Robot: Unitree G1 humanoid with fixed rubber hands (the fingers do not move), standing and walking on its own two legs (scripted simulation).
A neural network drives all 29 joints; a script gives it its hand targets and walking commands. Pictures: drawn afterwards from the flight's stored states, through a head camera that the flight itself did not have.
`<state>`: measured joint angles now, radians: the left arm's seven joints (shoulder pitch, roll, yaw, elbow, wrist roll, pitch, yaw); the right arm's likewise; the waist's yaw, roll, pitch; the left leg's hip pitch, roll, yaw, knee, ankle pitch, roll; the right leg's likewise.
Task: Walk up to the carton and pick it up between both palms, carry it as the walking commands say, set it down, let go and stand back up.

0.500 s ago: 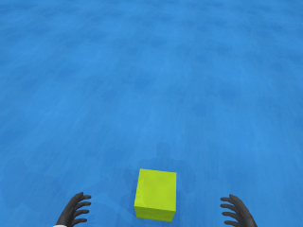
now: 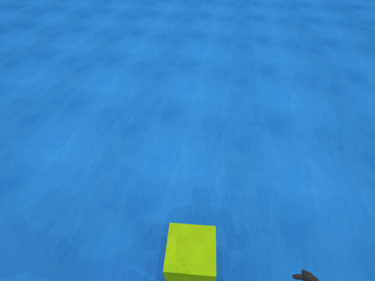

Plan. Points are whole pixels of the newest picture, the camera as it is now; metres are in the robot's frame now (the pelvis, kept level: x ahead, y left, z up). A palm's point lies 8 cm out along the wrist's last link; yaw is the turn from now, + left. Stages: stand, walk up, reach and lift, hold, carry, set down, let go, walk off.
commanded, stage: stand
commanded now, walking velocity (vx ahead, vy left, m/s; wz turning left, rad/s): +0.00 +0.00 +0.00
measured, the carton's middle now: (190, 257) +0.39 +0.00 -0.64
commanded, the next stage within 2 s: none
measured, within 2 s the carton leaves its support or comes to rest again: neither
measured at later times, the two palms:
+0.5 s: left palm out of the picture +0.09 +0.25 -0.13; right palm out of the picture +0.04 -0.27 -0.13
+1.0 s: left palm out of the picture +0.01 +0.24 -0.14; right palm out of the picture -0.05 -0.23 -0.14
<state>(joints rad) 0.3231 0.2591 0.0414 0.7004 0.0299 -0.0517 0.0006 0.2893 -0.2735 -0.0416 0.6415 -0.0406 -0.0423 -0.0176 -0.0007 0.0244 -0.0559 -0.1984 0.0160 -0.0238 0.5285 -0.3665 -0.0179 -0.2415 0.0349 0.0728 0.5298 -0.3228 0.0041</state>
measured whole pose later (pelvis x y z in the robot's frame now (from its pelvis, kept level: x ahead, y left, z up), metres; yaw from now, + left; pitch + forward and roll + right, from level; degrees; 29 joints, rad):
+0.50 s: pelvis +0.03 +0.00 -0.01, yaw -3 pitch +3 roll +0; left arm 0.35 0.25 0.01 0.86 0.01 -0.01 0.03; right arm 0.38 -0.27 0.00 0.85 -0.01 -0.01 -0.05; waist -0.01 0.01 -0.08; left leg -0.17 0.03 0.03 0.56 -0.44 -0.02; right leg -0.26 0.05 0.11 0.62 -0.41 -0.01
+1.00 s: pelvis +0.01 +0.00 +0.00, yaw -4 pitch +0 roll +0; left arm 0.36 0.19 -0.04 1.06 0.01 0.01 0.04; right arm 0.40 -0.22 0.05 1.06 -0.01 0.01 -0.05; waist -0.01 0.01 -0.01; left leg -0.10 0.03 0.06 0.50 -0.38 -0.02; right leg -0.20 0.04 0.13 0.56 -0.34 0.00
